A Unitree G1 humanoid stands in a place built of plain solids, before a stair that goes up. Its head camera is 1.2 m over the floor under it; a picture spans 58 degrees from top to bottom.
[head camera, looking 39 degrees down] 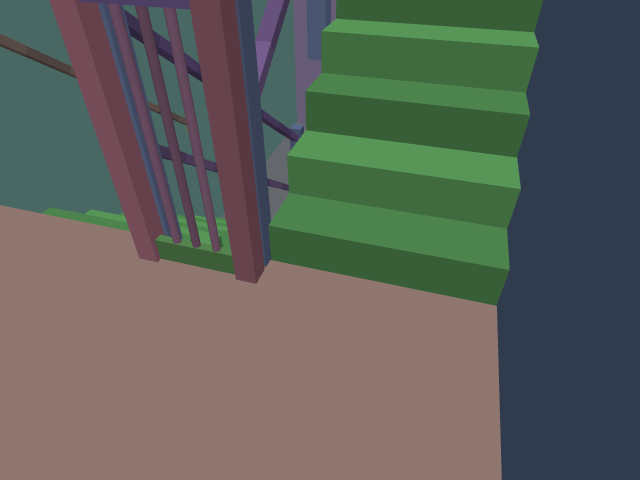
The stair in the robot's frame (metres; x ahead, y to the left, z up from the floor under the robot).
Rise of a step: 0.18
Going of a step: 0.25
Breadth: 0.90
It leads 17 degrees to the right of straight ahead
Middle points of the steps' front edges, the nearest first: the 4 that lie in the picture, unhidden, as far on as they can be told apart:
1.22 -0.23 0.18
1.46 -0.30 0.36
1.70 -0.37 0.54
1.93 -0.44 0.72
